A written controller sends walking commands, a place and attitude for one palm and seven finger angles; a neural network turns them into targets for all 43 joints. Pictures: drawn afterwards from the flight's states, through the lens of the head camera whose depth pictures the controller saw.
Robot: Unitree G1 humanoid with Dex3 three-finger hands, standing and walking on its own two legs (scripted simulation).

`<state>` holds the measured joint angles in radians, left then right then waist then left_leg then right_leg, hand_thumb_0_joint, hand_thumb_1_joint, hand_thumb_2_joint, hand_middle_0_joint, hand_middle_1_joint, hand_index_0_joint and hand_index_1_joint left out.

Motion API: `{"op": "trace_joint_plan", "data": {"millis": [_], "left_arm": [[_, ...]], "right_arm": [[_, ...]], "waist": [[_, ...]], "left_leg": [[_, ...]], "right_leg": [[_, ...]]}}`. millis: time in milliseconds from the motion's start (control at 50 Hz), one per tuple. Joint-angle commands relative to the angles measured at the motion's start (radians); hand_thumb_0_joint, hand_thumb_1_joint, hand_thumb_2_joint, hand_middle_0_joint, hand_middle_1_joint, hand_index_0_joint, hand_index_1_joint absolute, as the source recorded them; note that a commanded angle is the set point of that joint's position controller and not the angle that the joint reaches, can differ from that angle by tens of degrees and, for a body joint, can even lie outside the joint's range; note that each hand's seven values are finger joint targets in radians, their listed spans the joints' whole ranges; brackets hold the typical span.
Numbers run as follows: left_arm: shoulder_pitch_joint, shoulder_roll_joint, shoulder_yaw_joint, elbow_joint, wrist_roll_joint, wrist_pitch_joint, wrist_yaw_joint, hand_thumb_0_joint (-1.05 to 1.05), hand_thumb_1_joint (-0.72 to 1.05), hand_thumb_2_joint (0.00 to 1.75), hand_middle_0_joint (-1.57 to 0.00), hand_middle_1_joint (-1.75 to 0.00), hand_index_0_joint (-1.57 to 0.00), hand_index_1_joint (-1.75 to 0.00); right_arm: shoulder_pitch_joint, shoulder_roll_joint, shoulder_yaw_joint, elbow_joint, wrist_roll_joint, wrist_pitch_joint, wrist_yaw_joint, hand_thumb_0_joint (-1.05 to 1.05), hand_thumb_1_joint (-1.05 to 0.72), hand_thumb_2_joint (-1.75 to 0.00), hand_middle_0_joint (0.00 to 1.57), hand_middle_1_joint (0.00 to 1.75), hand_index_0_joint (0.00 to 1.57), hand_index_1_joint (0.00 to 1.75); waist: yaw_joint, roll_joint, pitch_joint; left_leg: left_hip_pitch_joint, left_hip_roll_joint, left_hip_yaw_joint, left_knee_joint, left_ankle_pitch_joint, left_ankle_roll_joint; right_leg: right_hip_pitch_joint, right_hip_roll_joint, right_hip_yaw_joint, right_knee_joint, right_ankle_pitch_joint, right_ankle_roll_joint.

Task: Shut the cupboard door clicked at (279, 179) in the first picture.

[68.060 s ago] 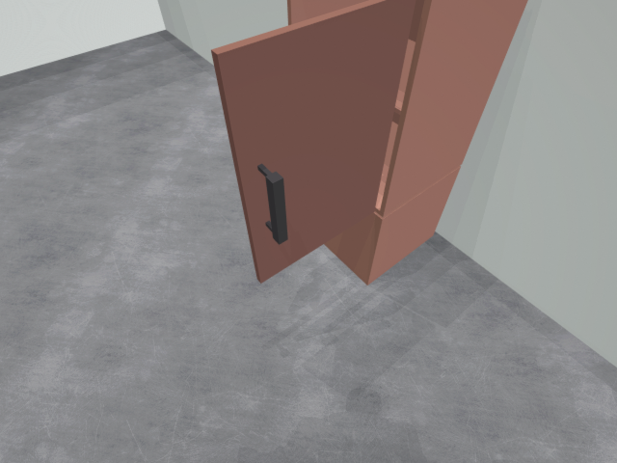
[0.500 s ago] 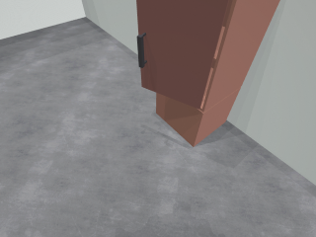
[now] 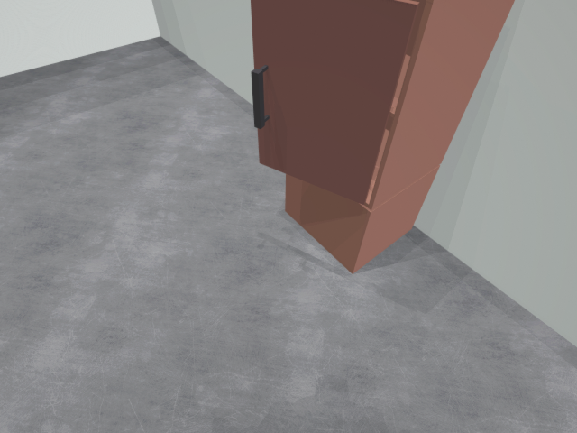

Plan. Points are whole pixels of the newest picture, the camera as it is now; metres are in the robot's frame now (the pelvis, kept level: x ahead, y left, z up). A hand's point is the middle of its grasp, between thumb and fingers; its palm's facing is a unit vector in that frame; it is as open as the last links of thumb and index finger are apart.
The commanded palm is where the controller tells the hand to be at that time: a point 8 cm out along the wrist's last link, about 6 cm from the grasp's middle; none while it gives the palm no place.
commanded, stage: walk to a spot facing it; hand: left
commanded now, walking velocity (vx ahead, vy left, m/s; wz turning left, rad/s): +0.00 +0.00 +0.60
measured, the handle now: (262, 97) +1.00 +0.12 -0.07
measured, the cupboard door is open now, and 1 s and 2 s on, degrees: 21 21 21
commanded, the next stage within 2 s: turn to face it in 1.68 s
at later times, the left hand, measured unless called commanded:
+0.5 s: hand out of the picture -0.04 +0.26 -0.19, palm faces +0.26 -0.94 -0.24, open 7.4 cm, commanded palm none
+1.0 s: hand out of the picture -0.10 +0.20 -0.17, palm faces +0.59 -0.77 -0.24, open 7.4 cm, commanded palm none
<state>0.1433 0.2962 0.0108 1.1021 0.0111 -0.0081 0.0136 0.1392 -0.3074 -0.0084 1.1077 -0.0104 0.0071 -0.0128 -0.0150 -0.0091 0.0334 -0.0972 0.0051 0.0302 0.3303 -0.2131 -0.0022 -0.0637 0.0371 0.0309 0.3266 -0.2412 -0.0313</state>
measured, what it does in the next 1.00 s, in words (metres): steps on the spot, turning left: right foot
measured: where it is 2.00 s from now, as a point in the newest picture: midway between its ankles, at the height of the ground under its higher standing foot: outside the picture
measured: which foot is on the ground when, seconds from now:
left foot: down 0.00-0.70, up 0.72-1.00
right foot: down 0.00-0.32, up 0.34-0.70, down 0.72-1.00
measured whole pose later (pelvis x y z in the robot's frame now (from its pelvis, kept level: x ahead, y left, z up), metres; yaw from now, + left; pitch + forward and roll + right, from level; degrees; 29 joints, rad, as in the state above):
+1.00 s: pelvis +0.00 +0.04 +0.00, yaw +36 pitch +0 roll +2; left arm 0.33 0.18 0.05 0.97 0.03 -0.04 0.00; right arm 0.21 -0.27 -0.09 0.92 -0.03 0.06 0.06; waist -0.01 -0.01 0.06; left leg -0.56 0.07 0.04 0.92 -0.27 -0.03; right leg -0.01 -0.12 -0.22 0.35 -0.33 0.04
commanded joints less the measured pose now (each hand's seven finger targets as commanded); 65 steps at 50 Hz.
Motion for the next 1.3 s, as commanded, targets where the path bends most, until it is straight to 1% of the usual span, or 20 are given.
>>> {"op": "trace_joint_plan", "data": {"millis": [0,80,160,260,280,300,320,380,460,640,660,700,740,820,980,1060,1080,1100,1120,1280], "left_arm": [[0.063,0.121,0.032,-0.046,-0.005,0.003,0.022,0.00,0.90,0.90,-0.20,-0.30,-0.20,-0.30],[0.103,0.152,0.060,-0.075,-0.001,0.010,0.028,0.00,0.90,0.90,-0.20,-0.30,-0.20,-0.30],[0.098,0.154,0.078,-0.116,0.017,0.014,0.038,0.00,0.90,0.90,-0.20,-0.30,-0.20,-0.30],[0.033,0.137,0.087,-0.174,0.009,0.018,0.029,0.00,0.90,0.90,-0.20,-0.30,-0.20,-0.30],[0.054,0.108,0.083,-0.180,0.004,0.025,0.026,0.00,0.90,0.90,-0.20,-0.30,-0.20,-0.30],[0.087,0.040,0.074,-0.201,-0.004,0.035,0.021,0.00,0.90,0.90,-0.20,-0.30,-0.20,-0.30],[0.024,0.052,0.066,-0.228,0.003,0.042,0.022,0.00,0.90,0.90,-0.20,-0.30,-0.20,-0.30],[0.022,0.055,0.088,-0.226,0.016,0.048,0.012,0.00,0.90,0.90,-0.20,-0.30,-0.20,-0.30],[0.049,0.024,0.082,-0.228,0.011,0.032,0.005,0.00,0.90,0.90,-0.20,-0.30,-0.20,-0.30],[0.226,0.032,0.088,-0.209,0.009,0.029,-0.006,0.00,0.90,0.90,-0.20,-0.30,-0.20,-0.30],[0.311,0.059,0.098,-0.188,0.017,0.024,-0.004,0.00,0.90,0.90,-0.20,-0.30,-0.20,-0.30],[0.240,0.178,0.104,-0.218,0.028,0.015,0.017,0.00,0.90,0.90,-0.20,-0.30,-0.20,-0.30],[0.042,0.152,0.107,-0.264,0.009,-0.007,0.018,0.00,0.90,0.90,-0.20,-0.30,-0.20,-0.30],[0.079,0.069,0.090,-0.230,0.016,-0.048,0.006,0.00,0.90,0.90,-0.20,-0.30,-0.20,-0.30],[0.293,0.088,0.098,-0.148,0.022,-0.057,0.002,0.00,0.90,0.90,-0.20,-0.30,-0.20,-0.30],[0.270,0.124,0.101,-0.156,0.014,-0.057,-0.007,0.00,0.90,0.90,-0.20,-0.30,-0.20,-0.30],[0.264,0.104,0.097,-0.170,0.009,-0.056,-0.014,0.00,0.90,0.90,-0.20,-0.30,-0.20,-0.30],[0.257,0.029,0.085,-0.216,-0.001,-0.053,-0.032,0.00,0.90,0.90,-0.20,-0.30,-0.20,-0.30],[0.113,0.036,0.068,-0.280,0.006,-0.048,-0.027,0.00,0.90,0.90,-0.20,-0.30,-0.20,-0.30],[0.192,-0.046,0.071,-0.193,0.021,-0.003,-0.039,0.00,0.90,0.90,-0.20,-0.30,-0.20,-0.30]], "right_arm": [[0.019,-0.081,-0.017,-0.053,-0.003,0.002,-0.007,0.00,-0.90,-0.90,0.20,0.30,0.20,0.30],[0.033,-0.072,-0.033,-0.085,0.000,0.015,-0.006,0.00,-0.90,-0.90,0.20,0.30,0.20,0.30],[0.027,-0.041,-0.055,-0.131,0.000,0.037,-0.005,0.00,-0.90,-0.90,0.20,0.30,0.20,0.30],[0.138,0.001,-0.057,-0.133,-0.001,0.035,0.018,0.00,-0.90,-0.90,0.20,0.30,0.20,0.30],[0.187,-0.030,-0.062,-0.124,-0.008,0.028,0.019,0.00,-0.90,-0.90,0.20,0.30,0.20,0.30],[0.214,-0.127,-0.087,-0.133,-0.020,0.023,0.015,0.00,-0.90,-0.90,0.20,0.30,0.20,0.30],[0.245,-0.158,-0.097,-0.131,-0.022,0.028,0.007,0.00,-0.90,-0.90,0.20,0.30,0.20,0.30],[0.140,-0.117,-0.086,-0.176,-0.028,0.026,-0.004,0.00,-0.90,-0.90,0.20,0.30,0.20,0.30],[0.137,-0.102,-0.087,-0.187,-0.024,0.015,-0.011,0.00,-0.90,-0.90,0.20,0.30,0.20,0.30],[0.059,-0.109,-0.110,-0.223,-0.027,0.038,0.002,0.00,-0.90,-0.90,0.20,0.30,0.20,0.30],[0.022,-0.081,-0.108,-0.240,-0.022,0.040,0.004,0.00,-0.90,-0.90,0.20,0.30,0.20,0.30],[0.000,0.005,-0.093,-0.274,-0.016,0.025,0.013,0.00,-0.90,-0.90,0.20,0.30,0.20,0.30],[0.084,-0.019,-0.106,-0.265,-0.028,0.038,0.029,0.00,-0.90,-0.90,0.20,0.30,0.20,0.30],[0.041,0.013,-0.093,-0.265,-0.020,0.026,0.067,0.00,-0.90,-0.90,0.20,0.30,0.20,0.30],[-0.141,0.047,-0.057,-0.319,-0.019,0.000,0.078,0.00,-0.90,-0.90,0.20,0.30,0.20,0.30],[0.075,-0.004,-0.064,-0.263,-0.026,-0.025,0.065,0.00,-0.90,-0.90,0.20,0.30,0.20,0.30],[0.232,-0.077,-0.084,-0.220,-0.028,-0.028,0.054,0.00,-0.90,-0.90,0.20,0.30,0.20,0.30],[0.371,-0.218,-0.125,-0.186,-0.034,-0.036,0.038,0.00,-0.90,-0.90,0.20,0.30,0.20,0.30],[0.454,-0.249,-0.124,-0.162,-0.016,-0.032,0.020,0.00,-0.90,-0.90,0.20,0.30,0.20,0.30],[0.098,-0.047,-0.061,-0.193,-0.021,-0.056,-0.004,0.00,-0.90,-0.90,0.20,0.30,0.20,0.30]], "waist": [[0.017,0.015,-0.045],[0.032,-0.055,-0.058],[0.037,-0.149,0.008],[-0.036,-0.091,0.011],[-0.051,0.042,-0.011],[-0.048,0.349,-0.009],[-0.072,0.307,0.000],[-0.021,0.202,0.039],[-0.011,0.100,-0.058],[0.048,0.203,-0.090],[0.093,0.118,-0.078],[0.087,-0.286,0.050],[-0.039,-0.126,0.020],[-0.025,-0.128,0.117],[0.080,-0.167,0.084],[-0.027,-0.123,-0.054],[-0.106,-0.014,-0.167],[-0.159,0.301,-0.276],[-0.193,0.224,-0.287],[0.022,0.160,0.051]], "left_leg": [[-0.029,0.099,-0.094,0.051,0.306,0.004],[-0.147,0.045,-0.072,0.204,0.228,-0.012],[-0.317,0.023,-0.064,0.554,-0.345,-0.019],[-0.115,0.036,-0.004,0.238,-0.023,-0.028],[-0.023,0.075,-0.090,0.113,0.149,-0.003],[-0.014,0.303,-0.448,-0.005,0.334,0.113],[-0.099,0.375,-0.543,-0.074,0.252,0.200],[-0.241,0.273,-0.489,-0.128,-0.190,0.158],[-0.109,0.216,-0.411,-0.063,0.009,0.155],[-0.327,0.085,-0.434,-0.090,-0.429,0.090],[-0.486,0.016,-0.367,0.018,-0.465,0.048],[-0.781,-0.101,-0.099,0.663,-0.341,-0.029],[-0.656,-0.012,-0.120,0.862,-0.192,-0.031],[-0.623,0.043,-0.044,0.832,-0.047,-0.037],[-0.573,0.058,0.079,0.413,-0.084,-0.010],[-0.135,-0.046,0.168,0.208,-0.078,0.045],[0.171,0.021,0.076,0.163,-0.033,0.076],[0.433,0.343,-0.417,0.109,0.007,0.193],[0.467,0.427,-0.529,0.016,0.113,0.247],[-0.238,0.245,-0.164,-0.141,-0.220,0.175]], "right_leg": [[-0.017,-0.171,0.056,0.049,0.371,-0.002],[0.042,-0.260,0.094,0.078,0.475,-0.069],[0.024,-0.420,0.145,0.044,0.597,-0.210],[-0.135,-0.324,-0.049,0.207,0.431,-0.074],[-0.230,-0.262,-0.106,0.339,0.229,-0.014],[-0.401,-0.109,-0.171,0.551,-0.289,0.074],[-0.392,-0.088,-0.065,0.701,-0.403,0.065],[-0.414,-0.110,0.001,0.786,-0.229,0.055],[-0.426,-0.088,-0.010,0.680,-0.173,0.073],[-0.037,0.015,-0.106,0.189,-0.172,0.051],[0.125,-0.030,-0.059,0.029,-0.216,0.032],[0.042,-0.521,0.488,-0.265,-0.597,-0.100],[-0.086,-0.482,0.332,-0.237,-0.427,-0.117],[-0.115,-0.352,0.006,-0.187,-0.181,-0.063],[0.141,-0.393,-0.165,-0.061,0.265,-0.056],[0.044,-0.357,-0.287,0.278,0.572,-0.016],[-0.147,-0.332,-0.302,0.508,0.416,0.020],[-0.525,-0.163,-0.282,0.835,-0.246,0.081],[-0.657,-0.149,-0.131,0.970,-0.347,0.065],[-0.415,-0.195,-0.087,0.623,-0.080,0.055]]}}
